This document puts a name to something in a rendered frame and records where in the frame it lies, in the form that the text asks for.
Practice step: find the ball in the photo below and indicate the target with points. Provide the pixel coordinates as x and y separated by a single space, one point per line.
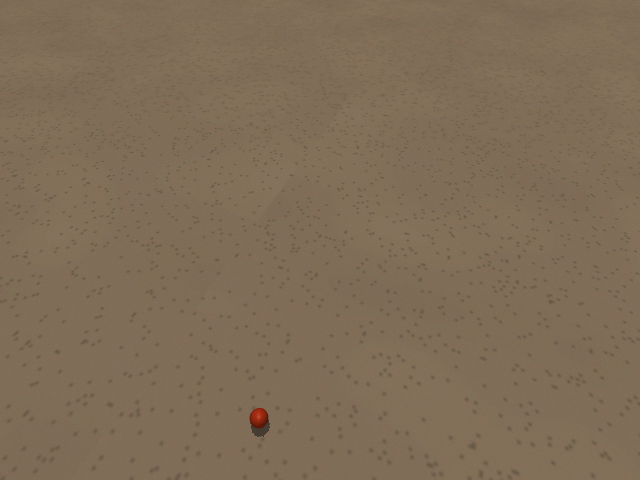
258 417

